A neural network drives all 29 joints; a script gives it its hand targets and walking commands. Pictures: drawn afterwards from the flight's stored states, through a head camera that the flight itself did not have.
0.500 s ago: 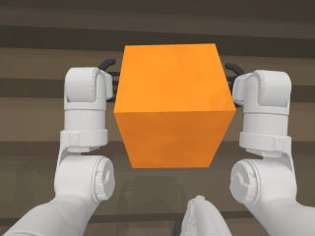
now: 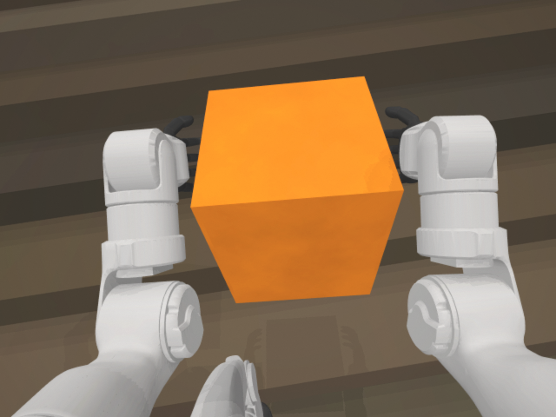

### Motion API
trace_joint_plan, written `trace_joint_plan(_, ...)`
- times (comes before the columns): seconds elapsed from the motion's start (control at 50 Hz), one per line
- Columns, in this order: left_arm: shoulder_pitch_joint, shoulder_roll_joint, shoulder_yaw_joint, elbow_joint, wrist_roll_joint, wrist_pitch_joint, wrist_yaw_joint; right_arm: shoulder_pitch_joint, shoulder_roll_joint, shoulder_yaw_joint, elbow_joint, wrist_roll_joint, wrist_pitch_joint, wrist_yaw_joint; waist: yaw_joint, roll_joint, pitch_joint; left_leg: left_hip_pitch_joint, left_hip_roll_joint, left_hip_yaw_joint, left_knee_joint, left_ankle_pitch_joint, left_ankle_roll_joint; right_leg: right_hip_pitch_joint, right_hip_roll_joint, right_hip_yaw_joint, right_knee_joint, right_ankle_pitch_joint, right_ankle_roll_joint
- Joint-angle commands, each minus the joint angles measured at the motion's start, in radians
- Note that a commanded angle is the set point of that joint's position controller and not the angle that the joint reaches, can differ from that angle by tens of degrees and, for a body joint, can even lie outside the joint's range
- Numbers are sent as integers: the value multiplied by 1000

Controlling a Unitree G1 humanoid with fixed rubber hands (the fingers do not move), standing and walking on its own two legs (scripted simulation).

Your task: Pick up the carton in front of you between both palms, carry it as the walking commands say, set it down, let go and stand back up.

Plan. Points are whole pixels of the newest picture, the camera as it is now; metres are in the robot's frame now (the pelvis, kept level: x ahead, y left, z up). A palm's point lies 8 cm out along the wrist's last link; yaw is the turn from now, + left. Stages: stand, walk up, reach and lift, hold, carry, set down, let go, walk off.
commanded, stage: carry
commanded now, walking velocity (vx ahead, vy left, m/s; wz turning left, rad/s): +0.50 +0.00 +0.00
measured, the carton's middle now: (294, 199) +0.39 -0.02 +0.12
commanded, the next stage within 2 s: none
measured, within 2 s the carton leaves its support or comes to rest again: neither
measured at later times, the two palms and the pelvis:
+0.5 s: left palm out of the picture +0.67 +0.16 +0.34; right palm out of the picture +0.66 -0.14 +0.36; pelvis +0.29 -0.01 +0.13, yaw +0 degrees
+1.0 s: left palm out of the picture +0.95 +0.16 +0.49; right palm out of the picture +0.96 -0.14 +0.48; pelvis +0.58 +0.02 +0.28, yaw +0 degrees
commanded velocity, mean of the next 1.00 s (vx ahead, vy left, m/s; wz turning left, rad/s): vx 0.50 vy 0.00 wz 0.00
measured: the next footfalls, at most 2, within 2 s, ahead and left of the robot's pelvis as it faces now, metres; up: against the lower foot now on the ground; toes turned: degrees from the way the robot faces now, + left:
right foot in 0.56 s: +0.54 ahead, -0.12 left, +0.29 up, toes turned -7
left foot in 1.04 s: +0.82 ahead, +0.15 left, +0.43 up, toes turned +7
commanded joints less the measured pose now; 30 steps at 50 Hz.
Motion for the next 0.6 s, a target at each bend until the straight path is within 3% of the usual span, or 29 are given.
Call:
trace_joint_plan(0.0, -680, -1023, -398, 15, -377, 0, -244, -698, 1133, 472, -16, 468, -30, 189, -178, -130, -557, 917, -158, 2, -570, 274, -17, -129, 67, -52, 689, 1157, -42)
trace_joint_plan(0.02, -632, -1012, -378, 19, -334, -12, -237, -716, 1197, 490, -24, 515, -44, 206, -82, -2, -462, 1049, 54, -434, -780, 484, 30, -446, 133, 37, 922, 98, -5)
trace_joint_plan(0.04, -605, -995, -347, 52, -306, -16, -232, -723, 1201, 471, -35, 530, -67, 219, -64, 304, -603, 1154, 275, -857, -766, 1134, 187, -576, 260, 197, 1410, -61, 34)
trace_joint_plan(0.06, -626, -1017, -359, 31, -291, -27, -225, -776, 1214, 490, -94, 548, -78, 232, -55, 197, -704, 1173, 275, -857, -747, 867, 233, -650, 259, 293, 1616, -49, -5)
trace_joint_plan(0.08, -677, -1028, -382, -41, -295, -29, -217, -846, 1243, 502, -176, 572, -88, 241, -48, 129, -602, 1081, 238, -778, -751, 520, 199, -740, 208, 245, 1637, -31, -34)
trace_joint_plan(0.1, -761, -1028, -390, -103, -305, -32, -210, -917, 1250, 516, -255, 590, -97, 245, -33, 102, -501, 1015, 210, -720, -765, 248, 140, -817, 173, 228, 1612, -27, -63)
trace_joint_plan(0.12, -768, -1041, -419, -130, -322, -28, -202, -932, 1262, 523, -283, 598, -92, 246, -9, 119, -430, 974, 203, -654, -784, 175, 109, -850, 139, 209, 1581, -33, -83)
trace_joint_plan(0.14, -778, -1034, -448, -166, -330, -28, -192, -912, 1260, 529, -295, 599, -87, 245, -7, 77, -398, 948, 199, -594, -811, 42, 88, -869, 126, 188, 1559, -25, -94)
trace_joint_plan(0.16, -754, -1031, -469, -181, -336, -26, -186, -876, 1242, 530, -297, 590, -81, 241, -10, 55, -373, 958, 201, -568, -842, 12, 79, -901, 120, 166, 1533, -39, -99)
trace_joint_plan(0.2, -699, -1032, -504, -170, -344, -22, -182, -803, 1189, 528, -283, 548, -66, 227, -28, 33, -355, 1042, 208, -508, -864, 146, 94, -971, 114, 115, 1381, -104, -90)
trace_joint_plan(0.22, -670, -1037, -516, -161, -350, -18, -182, -769, 1164, 523, -273, 531, -58, 222, -39, 19, -370, 1102, 208, -463, -847, 285, 95, -1008, 112, 72, 1353, -78, -88)
trace_joint_plan(0.24, -653, -1037, -530, -147, -359, -11, -184, -730, 1128, 511, -248, 505, -48, 219, -73, 86, -382, 1171, 242, -472, -868, 394, 139, -1121, 132, 26, 1526, -128, -92)
trace_joint_plan(0.28, -642, -1041, -540, -89, -377, 2, -191, -664, 1067, 483, -186, 467, -33, 217, -114, 112, -353, 1364, 297, -537, -901, 408, 177, -1438, 116, 39, 1812, -317, -104)
trace_joint_plan(0.3, -650, -1040, -536, -67, -380, 7, -192, -662, 1047, 473, -161, 453, -27, 220, -114, 94, -307, 1410, 310, -530, -923, 371, 165, -1564, 102, 78, 1895, -395, -111)
trace_joint_plan(0.32, -663, -1038, -532, -53, -383, 10, -192, -672, 1035, 464, -150, 446, -24, 224, -94, 69, -253, 1387, 298, -491, -960, 298, 134, -1609, 89, 87, 1883, -410, -111)
trace_joint_plan(0.34, -684, -1035, -529, -46, -389, 12, -191, -696, 1032, 456, -149, 445, -21, 230, -65, 42, -207, 1292, 241, -414, -1011, 162, 85, -1554, 69, 41, 1741, -371, -102)
trace_joint_plan(0.36, -712, -1024, -520, -39, -388, 12, -188, -720, 1027, 448, -139, 446, -18, 236, -33, 60, -159, 1149, 188, -355, -1058, 97, 48, -1462, 59, 16, 1614, -321, -89)
trace_joint_plan(0.38, -732, -1018, -510, -22, -388, 13, -183, -731, 1017, 434, -115, 446, -12, 241, -18, 95, -120, 1057, 161, -300, -1102, 81, 39, -1393, 62, -18, 1537, -268, -72)
trace_joint_plan(0.4, -721, -1027, -508, -4, -394, 15, -179, -711, 1004, 420, -82, 443, -9, 243, 5, 156, -134, 964, 155, -242, -1200, 193, 66, -1231, 57, -65, 1433, -226, -71)
trace_joint_plan(0.42, -747, -1040, -516, -7, -405, 15, -176, -718, 1004, 407, -71, 443, -7, 245, 0, 148, -126, 865, 113, -144, -1271, 328, 76, -1047, 70, -137, 1240, -204, -73)
trace_joint_plan(0.44, -738, -1058, -506, 10, -410, 15, -173, -728, 1002, 375, -54, 430, -6, 246, 30, 245, -172, 807, 84, -23, -1239, 711, 63, -839, 94, -155, 1154, -128, -109)
trace_joint_plan(0.46, -745, -1088, -505, 40, -431, 16, -172, -691, 997, 351, -9, 412, 0, 245, 52, 250, -240, 806, 79, 14, -1156, 1199, 56, -644, 152, -189, 1006, -35, -131)
trace_joint_plan(0.48, -746, -1111, -501, 49, -450, 12, -174, -671, 994, 334, 10, 399, -1, 243, 89, 302, -322, 888, 106, 10, -1029, 1591, 47, -538, 200, -230, 941, 10, -150)
trace_joint_plan(0.5, -752, -1135, -495, 53, -464, 6, -179, -667, 996, 318, 28, 380, -5, 242, 164, 336, -413, 971, 127, 10, -839, 1773, 14, -431, 234, -237, 844, -16, -140)
trace_joint_plan(0.52, -759, -1161, -496, 34, -481, -6, -188, -661, 1004, 300, 40, 363, -13, 242, 234, 308, -479, 1014, 117, 23, -574, 1764, -28, -279, 272, -223, 603, 7, -114)
trace_joint_plan(0.54, -817, -1185, -515, -3, -501, -22, -203, -675, 1008, 298, 33, 342, -24, 238, 233, 153, -564, 900, 41, -48, -264, 1379, -79, -42, 233, -47, 386, 149, -122)
trace_joint_plan(0.56, -817, -1221, -527, -13, -531, -38, -219, -629, 1033, 292, 37, 317, -38, 236, 157, -166, -624, 458, -141, -147, 196, 238, -145, 237, -128, 590, 256, 528, -295)
trace_joint_plan(0.58, -809, -1255, -528, -31, -550, -58, -231, -603, 998, 266, 38, 289, -45, 232, 150, -200, -728, 420, -174, -336, 551, 197, -117, 201, -147, 797, 222, 537, -382)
